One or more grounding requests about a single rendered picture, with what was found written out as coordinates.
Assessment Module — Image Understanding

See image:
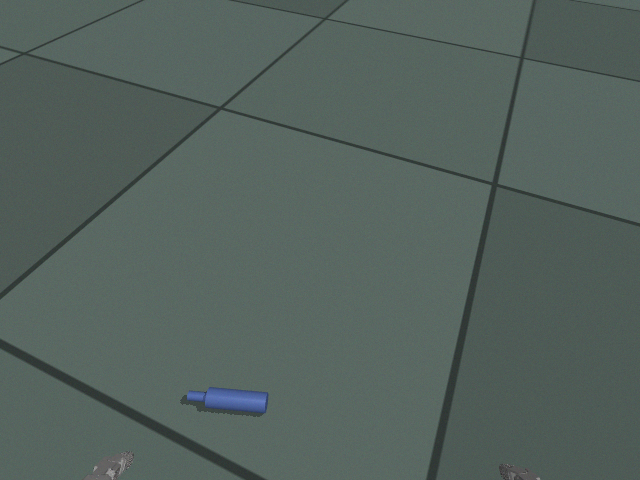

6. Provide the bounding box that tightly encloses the right robot hand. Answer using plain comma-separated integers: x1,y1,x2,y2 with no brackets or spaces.
499,464,540,480

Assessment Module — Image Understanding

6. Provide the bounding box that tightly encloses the left robot hand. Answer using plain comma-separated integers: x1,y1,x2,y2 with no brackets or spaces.
82,451,134,480

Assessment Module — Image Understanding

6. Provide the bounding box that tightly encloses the bottle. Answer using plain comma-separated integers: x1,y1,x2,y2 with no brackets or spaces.
187,387,268,413

